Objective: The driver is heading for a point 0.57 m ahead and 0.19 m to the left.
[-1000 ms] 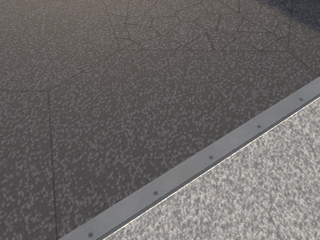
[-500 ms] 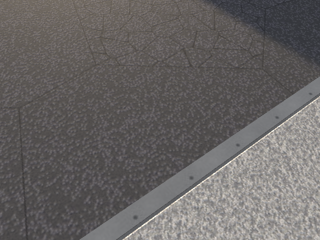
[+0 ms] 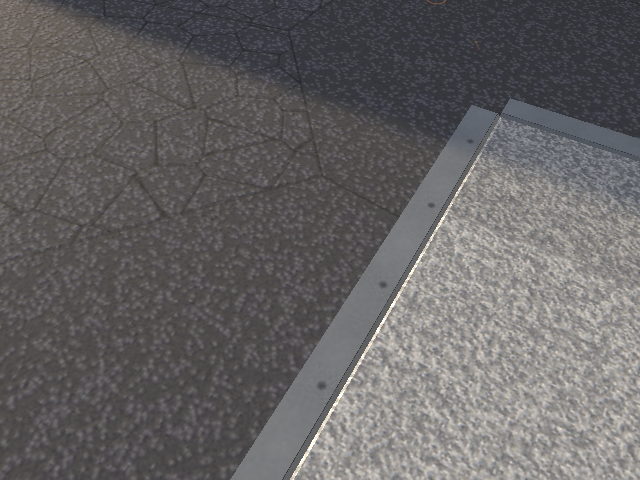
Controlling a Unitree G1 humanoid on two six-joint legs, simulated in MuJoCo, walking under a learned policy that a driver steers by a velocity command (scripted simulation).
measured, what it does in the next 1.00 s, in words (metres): walks ahead, turning left: left foot, then right foot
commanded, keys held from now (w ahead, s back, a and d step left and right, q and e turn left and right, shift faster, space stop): w+q+shift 0.38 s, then shift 0.62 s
